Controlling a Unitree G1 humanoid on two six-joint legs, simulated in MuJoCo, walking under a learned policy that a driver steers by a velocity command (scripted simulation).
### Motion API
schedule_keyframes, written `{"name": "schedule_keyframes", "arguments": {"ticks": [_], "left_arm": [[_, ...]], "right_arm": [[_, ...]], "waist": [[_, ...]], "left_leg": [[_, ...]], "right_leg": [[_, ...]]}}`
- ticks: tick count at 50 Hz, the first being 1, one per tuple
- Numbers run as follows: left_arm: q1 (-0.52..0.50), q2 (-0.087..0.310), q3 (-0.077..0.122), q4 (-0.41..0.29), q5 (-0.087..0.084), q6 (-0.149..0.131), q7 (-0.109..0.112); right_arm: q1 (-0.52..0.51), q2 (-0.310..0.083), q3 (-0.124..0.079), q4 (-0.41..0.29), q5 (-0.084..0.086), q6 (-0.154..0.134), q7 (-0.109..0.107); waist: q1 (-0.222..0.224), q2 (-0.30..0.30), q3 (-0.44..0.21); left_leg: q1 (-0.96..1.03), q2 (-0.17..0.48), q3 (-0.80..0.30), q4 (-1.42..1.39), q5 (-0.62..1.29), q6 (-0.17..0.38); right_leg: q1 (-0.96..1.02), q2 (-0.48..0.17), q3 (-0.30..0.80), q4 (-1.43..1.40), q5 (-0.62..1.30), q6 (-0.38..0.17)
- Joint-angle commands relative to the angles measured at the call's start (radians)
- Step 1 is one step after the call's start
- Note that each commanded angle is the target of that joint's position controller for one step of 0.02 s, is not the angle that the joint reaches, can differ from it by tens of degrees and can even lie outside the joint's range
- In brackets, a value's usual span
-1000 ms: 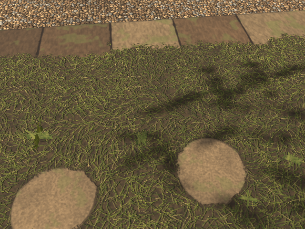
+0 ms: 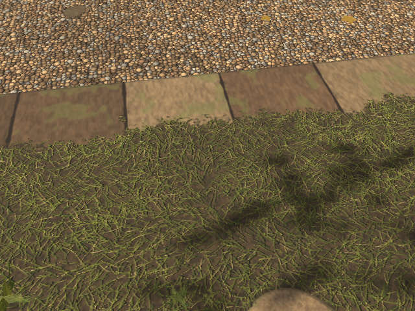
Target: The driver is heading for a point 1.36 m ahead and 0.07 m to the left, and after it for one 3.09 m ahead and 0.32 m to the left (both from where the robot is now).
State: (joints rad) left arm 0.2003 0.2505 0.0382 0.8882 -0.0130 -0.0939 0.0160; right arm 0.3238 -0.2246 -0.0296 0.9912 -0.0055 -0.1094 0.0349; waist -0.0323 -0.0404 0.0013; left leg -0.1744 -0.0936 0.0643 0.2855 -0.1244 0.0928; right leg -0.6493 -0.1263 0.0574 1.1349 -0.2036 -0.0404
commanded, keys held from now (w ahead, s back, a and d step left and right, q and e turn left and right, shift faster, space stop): w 1.00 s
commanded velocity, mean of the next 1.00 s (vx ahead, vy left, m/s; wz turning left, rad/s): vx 0.50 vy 0.00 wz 0.00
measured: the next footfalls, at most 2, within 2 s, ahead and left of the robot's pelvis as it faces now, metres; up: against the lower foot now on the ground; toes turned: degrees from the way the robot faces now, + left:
right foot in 0.30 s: +0.34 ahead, -0.17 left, +0.00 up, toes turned -2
left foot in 0.86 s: +0.65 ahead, +0.07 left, +0.00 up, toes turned +3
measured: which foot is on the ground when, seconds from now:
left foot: down 0.00-0.32, up 0.34-0.84, down 0.86-1.00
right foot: up 0.00-0.28, down 0.30-0.88, up 0.90-1.00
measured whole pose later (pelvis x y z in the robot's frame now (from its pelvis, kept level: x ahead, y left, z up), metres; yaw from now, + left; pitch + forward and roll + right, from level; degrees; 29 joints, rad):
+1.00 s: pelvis +0.55 -0.01 -0.01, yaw +1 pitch +2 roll +0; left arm 0.31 0.25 0.05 0.97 -0.02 -0.10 0.00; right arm 0.16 -0.24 -0.05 0.90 0.00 -0.10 0.04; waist 0.01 -0.02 0.03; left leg -0.36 -0.03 0.06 0.48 -0.15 0.07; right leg -0.39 -0.04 0.03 1.18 -0.37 -0.05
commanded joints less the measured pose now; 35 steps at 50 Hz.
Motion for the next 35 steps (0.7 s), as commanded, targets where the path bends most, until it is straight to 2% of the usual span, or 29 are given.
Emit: {"name": "schedule_keyframes", "arguments": {"ticks": [1, 6, 9, 11, 13, 14, 15, 16, 17, 18, 19, 20, 21, 22, 23, 25, 29, 32, 35], "left_arm": [[0.033, 0.043, 0.012, -0.043, 0.012, 0.005, 0.007], [-0.156, 0.029, 0.005, -0.091, 0.0, -0.006, -0.01], [-0.236, 0.034, 0.001, -0.122, -0.009, -0.011, -0.028], [-0.254, 0.048, 0.003, -0.139, -0.01, -0.019, -0.041], [-0.192, 0.076, 0.015, -0.133, -0.01, -0.028, -0.048], [-0.09, 0.105, 0.033, -0.104, -0.007, -0.03, -0.046], [0.101, 0.165, 0.061, -0.049, -0.005, -0.033, -0.04], [0.269, 0.279, 0.089, -0.021, 0.016, -0.03, -0.034], [0.307, 0.251, 0.081, -0.005, 0.011, -0.024, -0.04], [0.24, 0.173, 0.056, -0.017, 0.006, -0.026, -0.041], [0.145, 0.131, 0.042, -0.041, 0.006, -0.025, -0.04], [0.067, 0.103, 0.031, -0.053, 0.009, -0.023, -0.045], [0.029, 0.076, 0.023, -0.057, 0.014, -0.026, -0.049], [0.022, 0.064, 0.02, -0.049, 0.018, -0.026, -0.053], [0.037, 0.066, 0.021, -0.037, 0.018, -0.029, -0.054], [0.074, 0.094, 0.029, -0.013, 0.018, -0.032, -0.047], [0.136, 0.112, 0.032, 0.017, 0.015, -0.02, -0.025], [0.178, 0.124, 0.033, 0.035, 0.008, -0.015, -0.016], [0.232, 0.131, 0.036, 0.065, 0.001, -0.008, -0.013]], "right_arm": [[-0.038, -0.132, -0.021, -0.055, 0.002, -0.017, -0.02], [0.059, -0.165, -0.027, -0.032, 0.02, -0.001, -0.035], [0.108, -0.168, -0.029, -0.01, 0.025, 0.011, -0.036], [0.115, -0.174, -0.034, -0.003, 0.026, 0.021, -0.038], [0.092, -0.189, -0.04, -0.005, 0.027, 0.032, -0.04], [0.069, -0.185, -0.037, -0.012, 0.024, 0.037, -0.04], [0.059, -0.152, -0.024, -0.025, 0.012, 0.039, -0.039], [0.128, -0.063, 0.006, -0.054, 0.001, 0.025, -0.034], [0.169, -0.024, 0.02, -0.041, 0.018, -0.002, -0.028], [0.094, -0.142, -0.009, -0.054, 0.041, -0.021, -0.024], [0.012, -0.165, -0.015, -0.08, 0.051, -0.027, -0.025], [-0.027, -0.153, -0.018, -0.086, 0.039, -0.023, -0.03], [-0.032, -0.144, -0.025, -0.086, 0.026, -0.011, -0.036], [-0.014, -0.12, -0.025, -0.082, 0.023, 0.004, -0.036], [0.003, -0.097, -0.023, -0.076, 0.022, 0.016, -0.037], [-0.018, -0.089, -0.026, -0.087, 0.018, 0.029, -0.04], [-0.17, -0.081, -0.029, -0.138, 0.01, 0.029, -0.038], [-0.277, -0.067, -0.023, -0.166, 0.014, 0.023, -0.03], [-0.364, -0.066, -0.019, -0.193, 0.021, 0.018, -0.018]], "waist": [[0.046, 0.078, 0.053], [-0.023, 0.083, 0.057], [-0.05, 0.092, 0.078], [-0.043, 0.098, 0.081], [0.003, 0.117, 0.05], [0.062, 0.116, -0.007], [0.138, 0.085, -0.13], [0.151, -0.11, -0.302], [0.139, -0.263, -0.39], [0.136, -0.164, -0.271], [0.111, -0.101, -0.169], [0.078, -0.024, -0.099], [0.048, -0.023, -0.062], [0.026, -0.037, -0.046], [0.016, -0.037, -0.038], [0.006, -0.023, -0.012], [0.037, -0.013, 0.024], [0.07, -0.018, 0.048], [0.099, -0.018, 0.077]], "left_leg": [[-0.093, 0.283, -0.217, -0.203, 0.065, 0.172], [0.014, 0.271, -0.162, -0.182, 0.072, 0.123], [0.109, 0.307, -0.172, -0.139, 0.055, 0.118], [0.17, 0.338, -0.186, -0.097, 0.066, 0.107], [0.193, 0.349, -0.188, -0.019, 0.187, 0.087], [0.181, 0.314, -0.155, 0.102, 0.354, 0.066], [0.086, 0.251, -0.103, 0.333, 0.408, 0.035], [-0.269, 0.127, -0.021, 0.739, 0.11, -0.033], [-0.514, 0.028, -0.114, 0.965, -0.417, -0.052], [-0.61, 0.096, -0.189, 1.061, -0.386, -0.028], [-0.616, 0.151, -0.162, 1.047, -0.293, -0.015], [-0.573, 0.192, -0.14, 0.985, -0.21, -0.02], [-0.52, 0.223, -0.141, 0.919, -0.158, -0.024], [-0.467, 0.235, -0.138, 0.886, -0.127, -0.03], [-0.444, 0.234, -0.128, 0.866, -0.11, -0.037], [-0.479, 0.239, -0.121, 0.811, -0.058, -0.052], [-0.567, 0.236, -0.113, 0.589, 0.119, -0.074], [-0.53, 0.209, -0.085, 0.419, 0.227, -0.072], [-0.534, 0.19, -0.072, 0.324, 0.229, -0.066]], "right_leg": [[-0.032, -0.042, 0.003, -0.142, 0.151, 0.028], [0.004, 0.012, -0.043, -0.463, 0.306, 0.038], [-0.003, 0.028, -0.046, -0.551, 0.259, 0.03], [0.007, 0.037, -0.045, -0.595, 0.187, 0.005], [0.116, 0.066, -0.068, -0.635, 0.117, -0.024], [0.259, 0.099, -0.096, -0.658, 0.104, -0.046], [0.519, 0.074, -0.063, -0.644, 0.126, -0.087], [0.925, -0.182, 0.301, -0.656, 0.09, -0.216], [1.068, -0.293, 0.67, -0.817, -0.036, -0.305], [0.971, -0.26, 0.59, -0.837, -0.071, -0.255], [0.83, -0.224, 0.432, -0.847, -0.006, -0.216], [0.687, -0.179, 0.32, -0.885, 0.082, -0.197], [0.596, -0.138, 0.243, -0.92, 0.13, -0.179], [0.537, -0.112, 0.196, -0.95, 0.152, -0.172], [0.507, -0.099, 0.163, -0.97, 0.195, -0.179], [0.494, -0.093, 0.111, -0.993, 0.28, -0.191], [0.537, -0.081, 0.051, -1.015, 0.318, -0.177], [0.55, -0.064, 0.011, -1.03, 0.271, -0.157], [0.622, -0.085, 0.007, -1.018, 0.24, -0.154]]}}
Velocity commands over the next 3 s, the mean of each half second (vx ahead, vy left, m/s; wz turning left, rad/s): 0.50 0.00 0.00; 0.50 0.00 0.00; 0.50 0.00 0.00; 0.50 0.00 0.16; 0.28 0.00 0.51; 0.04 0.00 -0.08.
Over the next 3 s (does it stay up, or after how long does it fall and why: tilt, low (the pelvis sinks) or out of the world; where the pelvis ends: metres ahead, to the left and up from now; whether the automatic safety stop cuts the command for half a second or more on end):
stays up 1.35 0.04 0.00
